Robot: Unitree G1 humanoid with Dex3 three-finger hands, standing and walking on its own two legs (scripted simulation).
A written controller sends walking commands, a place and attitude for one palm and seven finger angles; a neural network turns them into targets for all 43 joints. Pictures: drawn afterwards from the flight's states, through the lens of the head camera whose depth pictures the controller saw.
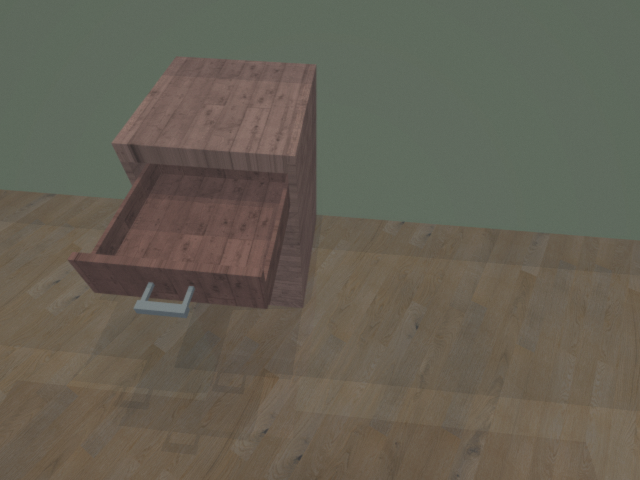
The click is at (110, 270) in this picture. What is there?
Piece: drawer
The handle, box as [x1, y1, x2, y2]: [133, 282, 194, 317]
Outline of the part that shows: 133,308 138,313 186,317 189,310 187,306 194,288 193,286 188,287 183,302 181,304 153,302 147,300 154,285 152,282 148,282 141,298 137,300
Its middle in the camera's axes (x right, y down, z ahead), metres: -0.31 +0.12 +0.78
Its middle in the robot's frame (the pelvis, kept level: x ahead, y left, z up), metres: +0.46 +0.34 -0.20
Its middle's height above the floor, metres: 0.57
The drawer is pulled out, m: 0.30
